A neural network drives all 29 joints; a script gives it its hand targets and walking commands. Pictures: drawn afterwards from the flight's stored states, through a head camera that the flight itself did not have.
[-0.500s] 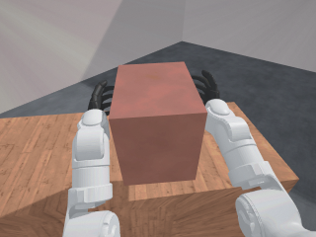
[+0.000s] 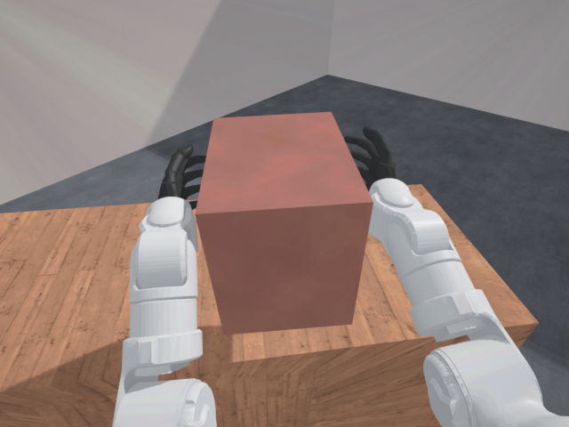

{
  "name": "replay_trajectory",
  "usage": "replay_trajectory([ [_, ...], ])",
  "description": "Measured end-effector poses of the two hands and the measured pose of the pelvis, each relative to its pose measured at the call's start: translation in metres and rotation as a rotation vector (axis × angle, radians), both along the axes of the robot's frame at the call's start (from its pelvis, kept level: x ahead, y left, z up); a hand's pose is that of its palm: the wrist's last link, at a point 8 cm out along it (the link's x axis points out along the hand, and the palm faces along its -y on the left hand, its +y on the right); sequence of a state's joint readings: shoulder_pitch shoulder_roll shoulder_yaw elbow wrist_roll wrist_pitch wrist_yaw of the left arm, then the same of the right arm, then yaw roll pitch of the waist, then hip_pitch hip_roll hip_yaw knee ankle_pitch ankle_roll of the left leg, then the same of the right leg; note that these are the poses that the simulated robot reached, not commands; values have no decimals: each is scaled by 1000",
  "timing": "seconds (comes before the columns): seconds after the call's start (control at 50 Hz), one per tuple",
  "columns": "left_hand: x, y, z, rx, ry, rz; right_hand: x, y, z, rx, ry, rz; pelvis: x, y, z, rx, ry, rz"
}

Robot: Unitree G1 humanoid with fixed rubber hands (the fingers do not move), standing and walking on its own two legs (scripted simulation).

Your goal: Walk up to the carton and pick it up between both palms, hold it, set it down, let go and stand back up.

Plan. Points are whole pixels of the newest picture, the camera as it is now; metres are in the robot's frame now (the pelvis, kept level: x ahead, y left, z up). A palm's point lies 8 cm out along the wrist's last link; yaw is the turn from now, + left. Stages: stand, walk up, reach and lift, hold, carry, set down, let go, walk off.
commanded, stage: hold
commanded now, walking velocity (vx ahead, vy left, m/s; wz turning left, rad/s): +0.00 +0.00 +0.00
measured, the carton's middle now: (280, 217) +0.37 +0.00 +0.17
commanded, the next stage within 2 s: none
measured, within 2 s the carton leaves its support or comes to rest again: neither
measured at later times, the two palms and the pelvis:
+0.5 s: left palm (175, 203) +0.35 +0.14 +0.21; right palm (378, 183) +0.36 -0.13 +0.22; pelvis +0.00 +0.00 +0.00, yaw +0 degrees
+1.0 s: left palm (176, 204) +0.35 +0.14 +0.21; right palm (378, 184) +0.36 -0.13 +0.22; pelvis +0.00 +0.00 +0.00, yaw +0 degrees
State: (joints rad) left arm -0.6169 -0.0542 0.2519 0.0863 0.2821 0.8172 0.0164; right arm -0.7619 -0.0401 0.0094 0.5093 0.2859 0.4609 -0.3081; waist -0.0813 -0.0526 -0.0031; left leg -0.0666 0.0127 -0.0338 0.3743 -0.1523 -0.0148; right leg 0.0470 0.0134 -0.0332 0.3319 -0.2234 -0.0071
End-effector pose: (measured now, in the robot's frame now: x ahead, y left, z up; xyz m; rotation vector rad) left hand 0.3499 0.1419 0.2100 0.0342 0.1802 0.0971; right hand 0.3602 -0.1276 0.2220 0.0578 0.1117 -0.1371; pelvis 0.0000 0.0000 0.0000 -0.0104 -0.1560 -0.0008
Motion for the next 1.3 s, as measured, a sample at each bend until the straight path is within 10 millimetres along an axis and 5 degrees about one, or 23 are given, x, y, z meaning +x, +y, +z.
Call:
replay_trajectory([
  [1.3,1,1,0,-3,2,0,1,1,3,-4,2,0,0,0,0,-1,6,-2],
])
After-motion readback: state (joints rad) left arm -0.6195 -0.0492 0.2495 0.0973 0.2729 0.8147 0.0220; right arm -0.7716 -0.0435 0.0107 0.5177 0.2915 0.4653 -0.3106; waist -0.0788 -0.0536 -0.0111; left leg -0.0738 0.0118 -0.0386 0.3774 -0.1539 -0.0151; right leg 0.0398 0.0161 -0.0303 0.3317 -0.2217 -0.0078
